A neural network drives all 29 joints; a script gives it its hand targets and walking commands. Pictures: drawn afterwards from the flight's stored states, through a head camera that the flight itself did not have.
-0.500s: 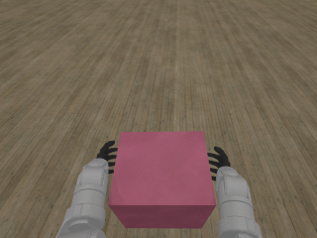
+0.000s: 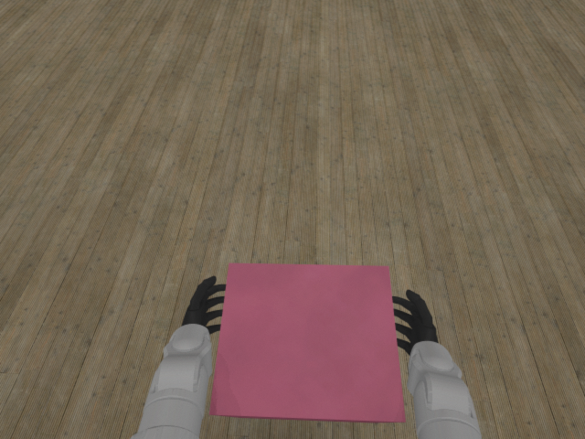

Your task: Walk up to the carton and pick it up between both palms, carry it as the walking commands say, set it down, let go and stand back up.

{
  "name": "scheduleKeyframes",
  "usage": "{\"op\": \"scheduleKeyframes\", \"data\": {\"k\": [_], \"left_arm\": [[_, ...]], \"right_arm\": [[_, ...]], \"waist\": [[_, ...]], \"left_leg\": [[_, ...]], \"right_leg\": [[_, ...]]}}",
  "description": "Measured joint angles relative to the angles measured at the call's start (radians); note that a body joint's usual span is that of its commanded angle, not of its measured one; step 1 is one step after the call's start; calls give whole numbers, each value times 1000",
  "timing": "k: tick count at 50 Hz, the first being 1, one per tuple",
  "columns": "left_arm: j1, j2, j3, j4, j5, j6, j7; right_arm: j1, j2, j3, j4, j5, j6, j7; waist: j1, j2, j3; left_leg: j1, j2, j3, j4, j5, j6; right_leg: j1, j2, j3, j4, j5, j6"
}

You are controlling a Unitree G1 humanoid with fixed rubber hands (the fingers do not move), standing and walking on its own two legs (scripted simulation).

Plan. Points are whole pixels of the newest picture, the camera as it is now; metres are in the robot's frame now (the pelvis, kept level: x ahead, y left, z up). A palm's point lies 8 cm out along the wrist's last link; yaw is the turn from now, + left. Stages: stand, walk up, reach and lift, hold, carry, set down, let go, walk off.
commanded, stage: set down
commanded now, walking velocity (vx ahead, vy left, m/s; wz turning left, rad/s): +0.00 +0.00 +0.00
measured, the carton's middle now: (306, 349) +0.28 -0.03 -0.13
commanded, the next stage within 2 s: none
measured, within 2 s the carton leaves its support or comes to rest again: neither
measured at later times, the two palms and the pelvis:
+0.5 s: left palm (199, 332) +0.31 +0.15 -0.14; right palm (389, 350) +0.28 -0.17 -0.15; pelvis -0.08 -0.02 -0.08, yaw +1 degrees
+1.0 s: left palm (217, 337) +0.33 +0.14 -0.24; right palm (382, 346) +0.31 -0.18 -0.23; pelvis -0.06 +0.00 -0.15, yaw +0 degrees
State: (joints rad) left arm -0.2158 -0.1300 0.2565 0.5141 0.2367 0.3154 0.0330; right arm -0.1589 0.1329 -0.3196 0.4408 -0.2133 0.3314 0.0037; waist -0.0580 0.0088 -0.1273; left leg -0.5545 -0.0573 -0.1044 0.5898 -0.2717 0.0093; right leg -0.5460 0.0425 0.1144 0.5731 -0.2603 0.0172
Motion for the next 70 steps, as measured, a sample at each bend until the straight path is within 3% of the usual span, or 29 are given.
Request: {"op": "scheduleKeyframes", "data": {"k": [11,20,25,29,40,52,59,70], "left_arm": [[-163,43,77,107,-3,-101,-25],[-352,121,102,156,-22,-56,-51],[-426,127,132,185,-21,-24,-60],[-442,109,138,194,-14,-17,-31],[-414,68,133,173,-13,-40,10],[-439,116,62,205,-86,-118,44],[-478,169,9,228,-175,-133,61],[-626,199,24,321,-170,-125,68]], "right_arm": [[-137,21,-24,52,-4,-83,-59],[-286,15,-28,85,32,-61,-109],[-342,-1,-35,101,31,-26,-101],[-378,-19,-51,115,25,-1,-94],[-399,-49,-102,163,19,-37,-28],[-429,-87,-32,191,117,-115,-82],[-471,-105,6,205,160,-131,-114],[-582,-140,-15,248,177,-111,-127]], "waist": [[11,-1,-2],[42,-10,-9],[43,8,-24],[43,21,-58],[1,27,-128],[21,11,-157],[23,20,-159],[24,11,-109]], "left_leg": [[-301,-11,-25,173,-8,-41],[-563,-14,-25,379,-43,-59],[-663,-28,-32,476,-68,-55],[-732,-40,-24,535,-90,-49],[-875,-59,-13,638,-139,-19],[-1081,-61,-7,760,-177,-38],[-1189,-73,-9,857,-194,-50],[-1306,-75,-3,988,-208,-66]], "right_leg": [[-314,20,-10,204,-29,-8],[-577,46,-16,402,-53,-7],[-667,46,-25,486,-79,4],[-732,43,-21,542,-103,16],[-867,38,-14,638,-161,35],[-1078,57,-12,765,-192,36],[-1187,60,-19,867,-213,37],[-1310,82,-21,1000,-221,41]]}}
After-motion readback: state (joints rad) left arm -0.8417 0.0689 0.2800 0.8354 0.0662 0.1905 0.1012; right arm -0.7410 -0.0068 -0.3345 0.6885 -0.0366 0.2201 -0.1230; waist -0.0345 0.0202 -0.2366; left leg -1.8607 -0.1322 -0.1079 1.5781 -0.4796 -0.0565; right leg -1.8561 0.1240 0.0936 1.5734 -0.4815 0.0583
